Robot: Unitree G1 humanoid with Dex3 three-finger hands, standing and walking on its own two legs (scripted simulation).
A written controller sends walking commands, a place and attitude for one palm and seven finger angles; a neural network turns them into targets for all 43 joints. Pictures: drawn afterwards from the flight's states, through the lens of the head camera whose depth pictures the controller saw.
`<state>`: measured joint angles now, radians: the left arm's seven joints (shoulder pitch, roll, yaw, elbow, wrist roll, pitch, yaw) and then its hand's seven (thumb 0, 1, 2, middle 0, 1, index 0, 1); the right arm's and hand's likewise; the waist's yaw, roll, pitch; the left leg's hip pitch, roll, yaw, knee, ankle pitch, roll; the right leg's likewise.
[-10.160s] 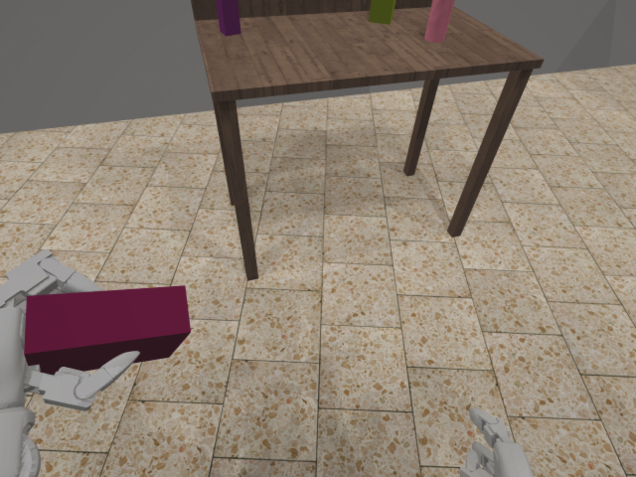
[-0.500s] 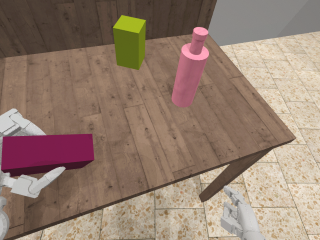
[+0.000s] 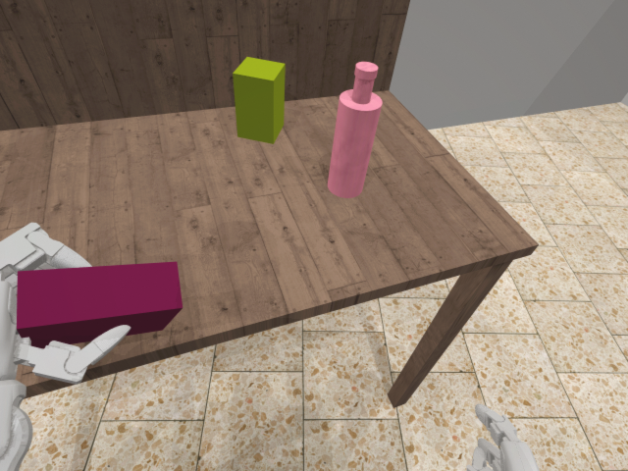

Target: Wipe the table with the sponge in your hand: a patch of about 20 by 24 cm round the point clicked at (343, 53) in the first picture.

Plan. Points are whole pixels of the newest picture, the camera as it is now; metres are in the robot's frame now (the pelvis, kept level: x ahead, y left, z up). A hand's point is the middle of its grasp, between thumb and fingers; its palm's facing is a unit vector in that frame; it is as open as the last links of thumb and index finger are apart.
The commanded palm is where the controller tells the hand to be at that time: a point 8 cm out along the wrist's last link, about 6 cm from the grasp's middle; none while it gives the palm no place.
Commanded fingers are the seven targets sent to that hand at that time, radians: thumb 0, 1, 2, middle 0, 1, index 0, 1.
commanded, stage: come to a stop and stand still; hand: left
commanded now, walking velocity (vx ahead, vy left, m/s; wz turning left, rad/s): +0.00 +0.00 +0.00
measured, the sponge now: (126, 303) +0.23 +0.22 +0.14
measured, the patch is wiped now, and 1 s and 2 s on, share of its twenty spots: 0.00 0.00 0.00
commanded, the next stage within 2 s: look again from close up in 0.92 s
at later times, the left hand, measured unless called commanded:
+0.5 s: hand out of the picture +0.15 +0.30 +0.16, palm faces +0.44 -0.86 -0.25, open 9.1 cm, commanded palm +0.10 +0.33 +0.18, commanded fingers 0.00 0.10 1.30 -1.20 -1.60 -1.20 -1.60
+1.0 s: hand out of the picture +0.15 +0.30 +0.15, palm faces +0.36 -0.83 -0.43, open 9.1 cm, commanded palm +0.10 +0.33 +0.18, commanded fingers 0.00 0.10 1.30 -1.20 -1.60 -1.20 -1.60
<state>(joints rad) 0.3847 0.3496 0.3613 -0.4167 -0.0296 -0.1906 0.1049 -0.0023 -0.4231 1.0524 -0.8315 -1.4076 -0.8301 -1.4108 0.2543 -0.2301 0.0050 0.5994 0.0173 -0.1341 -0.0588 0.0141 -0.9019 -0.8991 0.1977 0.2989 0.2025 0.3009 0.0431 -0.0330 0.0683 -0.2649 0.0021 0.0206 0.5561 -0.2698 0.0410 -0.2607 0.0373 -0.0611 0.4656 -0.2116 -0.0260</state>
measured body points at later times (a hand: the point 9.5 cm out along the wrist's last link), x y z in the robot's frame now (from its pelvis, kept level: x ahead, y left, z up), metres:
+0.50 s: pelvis -0.05 +0.05 -0.02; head -0.06 +0.10 +0.43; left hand +0.12 +0.35 +0.17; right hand +0.11 -0.17 -0.08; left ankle -0.03 +0.13 -0.74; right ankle +0.04 -0.09 -0.73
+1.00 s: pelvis -0.06 +0.05 +0.00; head -0.04 +0.06 +0.45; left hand +0.13 +0.35 +0.18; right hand +0.09 -0.18 -0.08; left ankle -0.03 +0.13 -0.74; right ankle -0.08 -0.03 -0.74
